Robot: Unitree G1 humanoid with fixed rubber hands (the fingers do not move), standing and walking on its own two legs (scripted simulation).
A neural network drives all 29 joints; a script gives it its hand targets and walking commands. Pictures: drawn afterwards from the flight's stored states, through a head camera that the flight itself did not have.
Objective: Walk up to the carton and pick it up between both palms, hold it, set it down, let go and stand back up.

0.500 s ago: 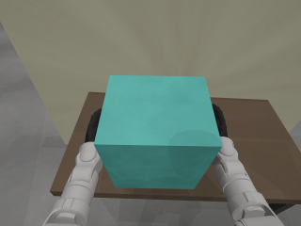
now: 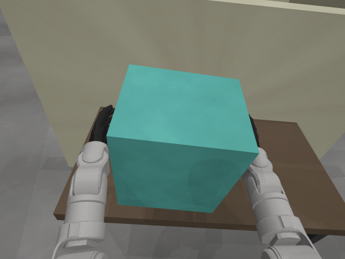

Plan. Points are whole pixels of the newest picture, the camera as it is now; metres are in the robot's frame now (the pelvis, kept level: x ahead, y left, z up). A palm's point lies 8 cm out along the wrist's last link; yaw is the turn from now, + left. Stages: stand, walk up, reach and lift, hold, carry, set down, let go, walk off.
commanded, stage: reach and lift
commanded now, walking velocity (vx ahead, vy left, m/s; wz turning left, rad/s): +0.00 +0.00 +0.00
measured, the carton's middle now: (174, 145) +0.38 +0.00 +0.09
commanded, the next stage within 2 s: hold in 1.06 s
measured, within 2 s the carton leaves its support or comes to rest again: neither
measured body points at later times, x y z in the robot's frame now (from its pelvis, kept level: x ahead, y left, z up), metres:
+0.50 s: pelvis +0.01 +0.01 +0.00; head -0.02 +0.04 +0.45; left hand +0.38 +0.18 +0.14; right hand +0.38 -0.17 +0.14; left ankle +0.02 +0.13 -0.75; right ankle +0.00 -0.11 -0.75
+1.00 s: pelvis +0.00 +0.00 +0.00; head -0.03 +0.03 +0.45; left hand +0.37 +0.18 +0.16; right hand +0.38 -0.17 +0.16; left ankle +0.02 +0.13 -0.75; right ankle +0.00 -0.11 -0.75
